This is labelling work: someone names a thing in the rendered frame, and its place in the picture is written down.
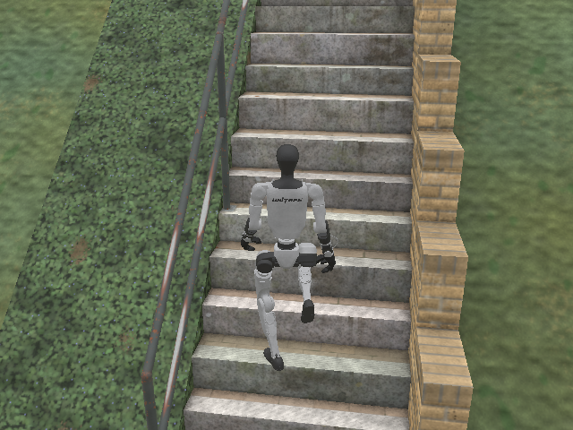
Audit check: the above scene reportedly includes stairs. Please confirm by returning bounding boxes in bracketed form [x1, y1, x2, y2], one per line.
[184, 0, 415, 430]

